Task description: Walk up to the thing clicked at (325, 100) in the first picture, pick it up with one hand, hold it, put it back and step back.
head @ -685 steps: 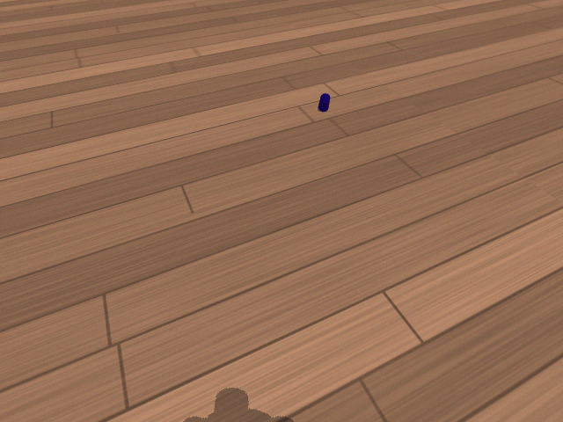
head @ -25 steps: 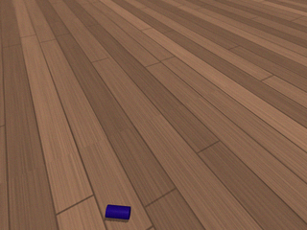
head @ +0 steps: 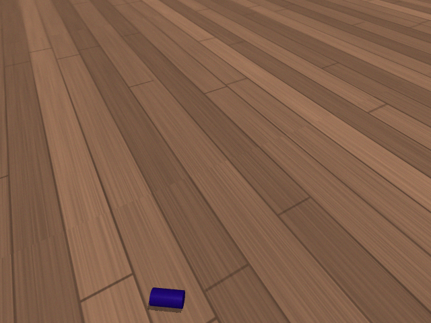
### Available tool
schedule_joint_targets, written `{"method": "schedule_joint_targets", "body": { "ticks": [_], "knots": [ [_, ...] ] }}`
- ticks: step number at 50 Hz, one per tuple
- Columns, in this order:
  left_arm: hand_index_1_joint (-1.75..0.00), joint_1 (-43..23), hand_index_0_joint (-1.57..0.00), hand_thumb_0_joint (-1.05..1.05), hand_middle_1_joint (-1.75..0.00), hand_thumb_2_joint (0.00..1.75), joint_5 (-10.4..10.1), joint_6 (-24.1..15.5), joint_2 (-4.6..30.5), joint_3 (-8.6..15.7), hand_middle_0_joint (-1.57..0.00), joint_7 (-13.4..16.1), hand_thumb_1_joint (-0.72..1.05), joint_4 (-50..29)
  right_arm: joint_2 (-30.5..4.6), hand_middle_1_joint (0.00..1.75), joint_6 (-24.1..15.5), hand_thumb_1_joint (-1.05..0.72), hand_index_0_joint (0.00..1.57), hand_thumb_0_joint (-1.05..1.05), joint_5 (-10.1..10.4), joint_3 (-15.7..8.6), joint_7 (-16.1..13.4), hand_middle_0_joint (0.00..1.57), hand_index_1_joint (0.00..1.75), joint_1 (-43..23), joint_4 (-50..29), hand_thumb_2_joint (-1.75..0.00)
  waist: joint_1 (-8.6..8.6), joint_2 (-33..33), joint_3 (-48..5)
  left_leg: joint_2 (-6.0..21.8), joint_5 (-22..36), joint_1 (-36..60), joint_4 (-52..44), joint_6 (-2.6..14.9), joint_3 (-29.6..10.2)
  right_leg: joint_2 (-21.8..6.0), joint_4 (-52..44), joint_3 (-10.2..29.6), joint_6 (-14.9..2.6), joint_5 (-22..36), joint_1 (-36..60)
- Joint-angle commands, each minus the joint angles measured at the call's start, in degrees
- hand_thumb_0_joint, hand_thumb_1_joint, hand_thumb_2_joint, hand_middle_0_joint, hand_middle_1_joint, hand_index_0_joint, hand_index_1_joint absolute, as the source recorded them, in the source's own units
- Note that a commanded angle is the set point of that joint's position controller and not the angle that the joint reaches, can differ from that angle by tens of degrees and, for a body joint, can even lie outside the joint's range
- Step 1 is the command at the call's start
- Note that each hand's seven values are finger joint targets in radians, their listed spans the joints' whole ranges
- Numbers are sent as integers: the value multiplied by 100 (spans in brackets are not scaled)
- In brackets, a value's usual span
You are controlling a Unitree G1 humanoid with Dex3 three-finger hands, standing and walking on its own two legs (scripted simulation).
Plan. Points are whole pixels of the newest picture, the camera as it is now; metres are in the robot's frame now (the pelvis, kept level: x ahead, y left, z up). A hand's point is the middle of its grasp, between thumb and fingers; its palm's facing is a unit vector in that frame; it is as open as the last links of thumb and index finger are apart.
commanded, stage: stand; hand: left
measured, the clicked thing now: (167, 297) +0.41 +0.24 -0.75
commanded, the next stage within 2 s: walk up in 0.58 s
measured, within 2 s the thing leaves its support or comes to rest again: neither
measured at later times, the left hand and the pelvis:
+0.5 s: hand out of the picture +0.07 +0.25 -0.16, palm faces -0.01 -0.94 -0.35, open 7.4 cm; pelvis +0.01 +0.00 +0.00, yaw +0 degrees
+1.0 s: hand out of the picture +0.06 +0.32 -0.16, palm faces +0.00 -0.90 -0.43, open 7.4 cm; pelvis -0.02 +0.03 -0.01, yaw -1 degrees
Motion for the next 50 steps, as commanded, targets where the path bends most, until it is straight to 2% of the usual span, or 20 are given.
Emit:
{"method": "schedule_joint_targets", "body": {
  "ticks": [1,8,17,21,28,29,30,32,35,37,39,41,42,44,45,46,47,48,49,50],
  "knots": [
    [-30,-205,-20,0,-30,90,31,-105,1267,231,-20,84,90,-361,-1199,30,-114,-90,20,0,14,-245,-91,20,30,-245,-364,-90,-20,-104,-461,648,1172,324,-153,221,-465,-683,-227,451,-169,1134,-111],
    [-30,-154,-20,0,-30,90,24,-97,1240,218,-20,80,90,-338,-1187,30,-101,-90,20,0,9,-245,-88,20,30,-244,-371,-90,-22,-104,-345,614,946,237,-194,205,-472,-657,-304,438,-154,875,-172],
    [-30,-135,-20,0,-30,90,17,-103,1217,214,-20,90,90,-358,-1223,30,-97,-90,20,0,18,-258,-97,20,30,-268,-383,-90,-5,8,-456,631,1317,353,-93,227,-427,-692,-254,456,-169,1358,-41],
    [-30,-170,-20,0,-30,90,16,-89,1242,229,-20,88,90,-372,-1176,30,-87,-90,20,0,6,-239,-90,20,30,-226,-386,-90,-26,-70,-314,599,947,210,-195,192,-433,-663,-306,458,-168,960,-127],
    [-30,-134,-20,0,-30,90,24,-88,1217,235,-20,86,90,-377,-1228,30,-96,-90,20,0,10,-252,-97,20,30,-235,-416,-90,-5,-58,-419,631,1094,305,-167,218,-453,-671,-271,439,-170,1043,-78],
    [-30,-141,-20,0,-30,90,15,-144,1548,383,-20,162,90,-441,-1519,30,56,-90,20,0,-58,-464,-60,20,30,-229,-508,-90,72,279,-252,436,1573,143,265,330,-296,-783,-80,544,-228,2054,4],
    [-30,43,-20,0,-30,90,-5,-158,1593,407,-20,208,90,-420,-1396,30,107,-90,20,0,-50,-461,-51,20,30,-273,-594,-90,109,169,-386,433,1806,154,448,331,-225,-831,85,528,-251,2576,121],
    [-30,80,-20,0,-30,90,-11,-154,1641,442,-20,260,90,-473,-1289,30,154,-90,20,0,-35,-478,-28,20,30,-250,-724,-90,112,-28,-475,371,1762,53,587,311,-186,-937,240,629,-344,2821,193],
    [-30,-71,-20,0,-30,90,7,-116,1600,456,-20,287,90,-601,-1233,30,234,-90,20,0,-42,-542,23,20,30,-227,-867,-90,34,-356,-495,299,1190,-8,765,313,-217,-1048,184,763,-470,2138,-20],
    [-30,-161,-20,0,-30,90,50,-107,1636,453,-20,294,90,-706,-1258,30,289,-90,20,0,-65,-584,59,20,30,-203,-944,-90,15,-551,-419,199,446,57,1036,337,-254,-1213,145,969,-629,1662,-420],
    [-30,-291,-20,0,-30,90,93,-92,1629,459,-20,295,90,-830,-1240,30,317,-90,20,0,-88,-604,108,20,30,-80,-995,-90,-50,-663,-394,182,162,97,1098,384,-270,-1244,214,935,-694,1362,-665],
    [-30,-345,-20,0,-30,90,94,-70,1553,457,-20,276,90,-908,-1249,30,305,-90,20,0,-103,-628,140,20,30,50,-1014,-90,-101,-623,-398,304,677,254,829,473,-384,-1031,435,718,-554,1045,-868],
    [-30,-334,-20,0,-30,90,78,-49,1508,454,-20,264,90,-938,-1362,30,289,-90,20,0,-110,-668,143,20,30,71,-1031,-90,-133,-440,-412,484,1047,196,536,622,-564,-739,781,497,-406,742,-817],
    [-30,-153,-20,0,-30,90,13,14,1212,374,-20,264,90,-891,-1475,30,249,-90,20,0,-120,-707,139,20,30,-158,-1148,-90,-16,292,-246,1031,1140,-170,-52,1067,-1141,-22,1599,-44,-162,-196,-723],
    [-30,29,-20,0,-30,90,2,50,1186,370,-20,273,90,-866,-1511,30,240,-90,20,0,-139,-722,134,20,30,-265,-1239,-90,27,555,-234,1239,1017,-278,-194,1295,-1305,135,2009,-100,-160,-1214,-706],
    [-30,231,-20,0,-30,90,-12,61,1199,376,-20,282,90,-835,-1495,30,233,-90,20,0,-169,-724,132,20,30,-361,-1349,-90,83,850,-210,1357,760,-490,-284,1438,-1414,118,2439,-42,-196,-1804,-675],
    [-30,220,-20,0,-30,90,-7,73,1260,403,-20,277,90,-841,-1492,30,246,-90,20,0,-220,-742,129,20,30,-335,-1402,-90,12,899,-80,1268,334,-694,-358,1452,-1427,86,2655,111,-242,-2145,-765],
    [-30,310,-20,0,-30,90,-17,69,1266,416,-20,274,90,-849,-1504,30,257,-90,20,0,-228,-749,119,20,30,-372,-1476,-90,34,1043,-10,1239,141,-755,-376,1445,-1328,58,2787,155,-270,-2137,-824],
    [-30,370,-20,0,-30,90,-31,47,1244,418,-20,269,90,-860,-1462,30,248,-90,20,0,-234,-728,106,20,30,-398,-1504,-90,48,1086,8,1197,306,-692,-265,1406,-1254,11,2688,186,-258,-2066,-884],
    [-30,514,-20,0,-30,90,-29,11,1157,376,-20,262,90,-854,-1368,30,234,-90,20,0,-199,-688,76,20,30,-496,-1501,-90,176,993,-95,1150,752,-350,8,1306,-1103,-98,2002,110,-254,-1728,-900]
  ]
}}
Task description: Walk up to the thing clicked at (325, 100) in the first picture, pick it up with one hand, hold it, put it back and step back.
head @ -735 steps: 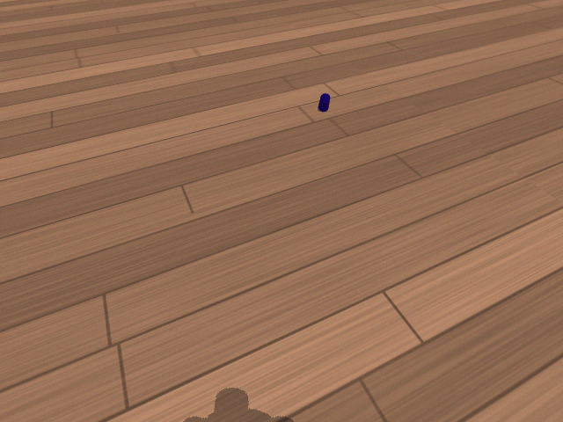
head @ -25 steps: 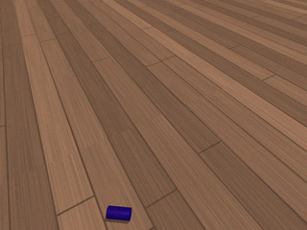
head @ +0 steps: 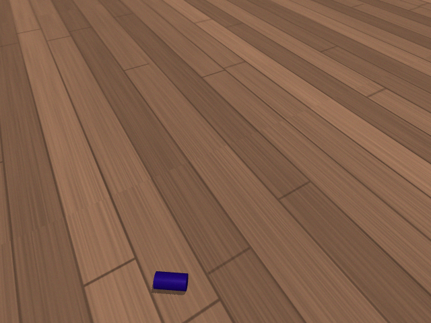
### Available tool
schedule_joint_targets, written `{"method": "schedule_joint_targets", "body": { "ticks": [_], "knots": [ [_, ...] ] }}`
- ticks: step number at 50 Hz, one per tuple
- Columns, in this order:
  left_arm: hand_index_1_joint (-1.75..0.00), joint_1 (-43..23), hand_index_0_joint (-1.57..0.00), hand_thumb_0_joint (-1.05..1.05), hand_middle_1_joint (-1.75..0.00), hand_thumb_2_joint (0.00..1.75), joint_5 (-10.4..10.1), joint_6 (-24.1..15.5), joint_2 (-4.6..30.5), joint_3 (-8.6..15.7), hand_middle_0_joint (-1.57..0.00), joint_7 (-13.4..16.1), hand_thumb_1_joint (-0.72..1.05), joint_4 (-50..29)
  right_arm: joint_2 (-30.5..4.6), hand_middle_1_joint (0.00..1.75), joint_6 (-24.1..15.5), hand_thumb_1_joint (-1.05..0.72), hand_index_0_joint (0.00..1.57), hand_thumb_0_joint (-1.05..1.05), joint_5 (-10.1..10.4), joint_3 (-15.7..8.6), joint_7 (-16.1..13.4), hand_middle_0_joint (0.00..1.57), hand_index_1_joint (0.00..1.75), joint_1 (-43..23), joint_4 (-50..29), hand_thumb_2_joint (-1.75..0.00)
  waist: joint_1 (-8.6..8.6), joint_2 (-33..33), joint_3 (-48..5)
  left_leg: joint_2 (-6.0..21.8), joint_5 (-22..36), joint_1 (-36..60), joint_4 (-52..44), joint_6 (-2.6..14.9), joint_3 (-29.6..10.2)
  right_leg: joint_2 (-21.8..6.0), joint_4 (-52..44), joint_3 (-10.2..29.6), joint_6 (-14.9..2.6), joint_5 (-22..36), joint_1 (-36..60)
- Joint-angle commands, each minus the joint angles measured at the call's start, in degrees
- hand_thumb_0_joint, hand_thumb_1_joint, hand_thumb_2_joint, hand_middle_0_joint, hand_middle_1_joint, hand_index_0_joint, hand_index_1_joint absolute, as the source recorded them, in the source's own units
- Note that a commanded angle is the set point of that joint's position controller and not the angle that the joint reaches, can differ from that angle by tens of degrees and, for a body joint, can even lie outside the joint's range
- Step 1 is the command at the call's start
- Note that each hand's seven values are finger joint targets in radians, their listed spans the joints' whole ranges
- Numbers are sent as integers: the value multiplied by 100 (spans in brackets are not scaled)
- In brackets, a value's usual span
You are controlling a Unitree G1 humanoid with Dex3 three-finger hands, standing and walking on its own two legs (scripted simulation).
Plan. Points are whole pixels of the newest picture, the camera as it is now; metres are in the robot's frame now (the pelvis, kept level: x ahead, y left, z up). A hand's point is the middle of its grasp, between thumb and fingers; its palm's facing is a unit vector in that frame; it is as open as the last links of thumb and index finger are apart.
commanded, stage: walk up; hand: left
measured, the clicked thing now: (171, 281) +0.43 +0.22 -0.74
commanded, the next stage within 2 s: stand in 1.40 s
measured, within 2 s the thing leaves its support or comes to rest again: neither
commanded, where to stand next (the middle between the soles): +0.05 +0.01 m, yaw +0 degrees
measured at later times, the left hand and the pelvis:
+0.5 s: hand out of the picture +0.08 +0.27 -0.15, palm faces -0.02 -0.94 -0.33, open 7.4 cm; pelvis -0.01 +0.02 +0.01, yaw -1 degrees
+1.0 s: hand out of the picture +0.07 +0.28 -0.14, palm faces -0.02 -0.93 -0.37, open 7.4 cm; pelvis +0.00 +0.02 +0.01, yaw -1 degrees
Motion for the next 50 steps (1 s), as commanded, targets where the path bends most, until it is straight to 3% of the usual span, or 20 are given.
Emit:
{"method": "schedule_joint_targets", "body": {
  "ticks": [1,3,4,5,6,7,8,9,10,11,12,13,15,16,17,20,26,33,40,50],
  "knots": [
    [-30,512,-20,0,-30,90,25,-160,812,148,-20,32,90,-278,-1358,30,-149,-90,20,0,32,-295,-148,20,30,-504,-623,-90,153,1016,-673,1301,1495,217,-679,787,-1208,-84,-754,-113,-62,377,200],
    [-30,659,-20,0,-30,90,113,-261,855,163,-20,46,90,-188,-1194,30,-136,-90,20,0,191,-226,-153,20,30,-508,-585,-90,269,469,-936,1029,1788,466,-22,355,-854,-297,-2316,160,-53,2127,782],
    [-30,606,-20,0,-30,90,162,-310,1122,233,-20,75,90,-192,-1049,30,-149,-90,20,0,261,-174,-150,20,30,-386,-604,-90,198,-130,-937,647,1592,199,353,127,-632,-744,-2309,890,-144,3221,1002],
    [-30,417,-20,0,-30,90,193,-339,1269,262,-20,85,90,-313,-936,30,-152,-90,20,0,275,-126,-150,20,30,-282,-650,-90,77,-414,-875,376,845,-65,312,-64,-516,-1186,-2340,1371,-381,3884,1112],
    [-30,37,-20,0,-30,90,179,-330,1291,233,-20,66,90,-408,-895,30,-112,-90,20,0,271,-125,-145,20,30,-149,-542,-90,7,-500,-726,117,-759,-173,369,-174,-443,-1591,-2396,1574,-800,3573,839],
    [-30,-253,-20,0,-30,90,226,-329,1455,217,-20,46,90,-557,-1037,30,-74,-90,20,0,239,-185,-165,20,30,-16,-491,-90,-58,-764,-663,176,-1412,230,770,-134,-634,-1810,-2287,1710,-1118,3166,195],
    [-30,-465,-20,0,-30,90,221,-318,1269,188,-20,23,90,-637,-1049,30,-76,-90,20,0,196,-209,-171,20,30,123,-388,-90,-168,-783,-487,266,-1408,294,709,-117,-720,-1736,-2293,1592,-1070,2801,-40],
    [-30,-476,-20,0,-30,90,191,-316,1119,167,-20,1,90,-663,-1117,30,-96,-90,20,0,207,-215,-149,20,30,14,-362,-90,-137,-750,-340,233,-1293,328,552,-128,-679,-1497,-2405,1247,-881,2542,-149],
    [-30,-473,-20,0,-30,90,177,-334,1082,148,-20,-6,90,-665,-1110,30,-144,-90,20,0,227,-187,-141,20,30,-8,-352,-90,-170,-812,-367,302,-734,397,109,-111,-715,-1295,-2312,959,-644,2778,-11],
    [-30,-496,-20,0,-30,90,154,-342,1022,144,-20,-17,90,-608,-1079,30,-204,-90,20,0,227,-177,-146,20,30,103,-299,-90,-267,-702,-529,443,525,623,-585,-86,-726,-1061,-2076,638,-383,3105,154],
    [-30,-352,-20,0,-30,90,107,-333,911,150,-20,-37,90,-585,-1180,30,-263,-90,20,0,201,-207,-166,20,30,159,-223,-90,-193,-534,-839,616,1574,987,-737,4,-859,-767,-1853,427,-140,3300,285],
    [-30,-178,-20,0,-30,90,49,-318,835,135,-20,-54,90,-495,-1200,30,-301,-90,20,0,176,-189,-185,20,30,-2,-241,-90,-48,-356,-990,749,1949,1147,-717,78,-1005,-558,-1822,312,-10,3133,308],
    [-30,-6,-20,0,-30,90,57,-262,826,98,-20,-88,90,-424,-1203,30,-332,-90,20,0,180,-137,-188,20,30,-204,-281,-90,65,-254,-1033,817,1063,920,-699,145,-994,-524,-2287,383,0,1824,382],
    [-30,-158,-20,0,-30,90,78,-259,859,93,-20,-95,90,-371,-1165,30,-326,-90,20,0,188,-102,-174,20,30,-263,-220,-90,32,-191,-739,745,680,715,-790,57,-953,-599,-2457,450,-31,1477,371],
    [-30,-334,-20,0,-30,90,98,-262,848,85,-20,-102,90,-353,-1119,30,-329,-90,20,0,183,-82,-178,20,30,-174,-121,-90,-47,-95,-594,744,548,580,-994,-9,-954,-584,-2392,445,-68,1523,439],
    [-30,-124,-20,0,-30,90,72,-241,791,50,-20,-116,90,-203,-1206,30,-374,-90,20,0,144,-65,-215,20,30,-243,-20,-90,41,458,-406,896,-1,136,-1468,72,-1219,-396,-2168,249,-88,1651,624],
    [-30,-125,-20,0,-30,90,77,-257,802,30,-20,-136,90,-5,-1164,30,-431,-90,20,0,166,-53,-219,20,30,-215,94,-90,30,536,-568,913,354,234,-1549,17,-1167,-442,-2353,280,-69,1900,854],
    [-30,-245,-20,0,-30,90,96,-279,855,8,-20,-124,90,60,-1192,30,-455,-90,20,0,192,-75,-248,20,30,-183,146,-90,-40,231,-946,858,1275,691,-1239,3,-921,-553,-2387,279,-14,2496,929],
    [-30,-343,-20,0,-30,90,96,-281,893,-7,-20,-115,90,95,-1209,30,-419,-90,20,0,199,-57,-246,20,30,-160,221,-90,-79,30,-648,792,946,574,-1269,-7,-911,-589,-2495,333,-29,2402,726],
    [-30,-323,-20,0,-30,90,98,-280,892,12,-20,-104,90,167,-1207,30,-412,-90,20,0,198,-46,-250,20,30,-213,301,-90,-62,19,-833,785,1287,770,-1169,-7,-850,-616,-2509,295,-7,2674,801]
  ]
}}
